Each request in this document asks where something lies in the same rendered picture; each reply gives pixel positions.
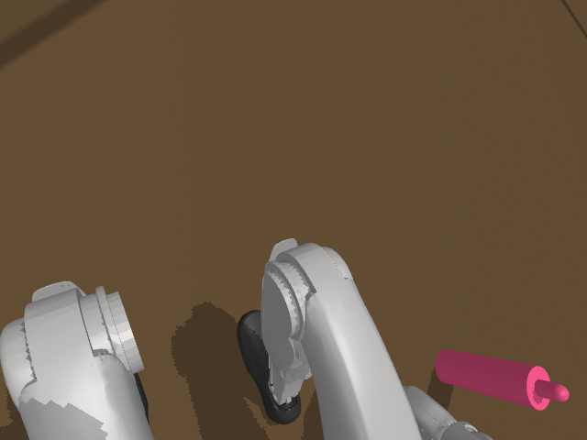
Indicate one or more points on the left robot foot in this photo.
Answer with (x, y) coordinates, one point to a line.
(142, 395)

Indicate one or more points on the right robot arm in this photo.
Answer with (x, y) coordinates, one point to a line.
(463, 431)

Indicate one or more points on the right robot foot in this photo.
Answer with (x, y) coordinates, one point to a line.
(256, 360)

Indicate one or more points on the right robot hand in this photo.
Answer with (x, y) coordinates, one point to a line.
(431, 418)

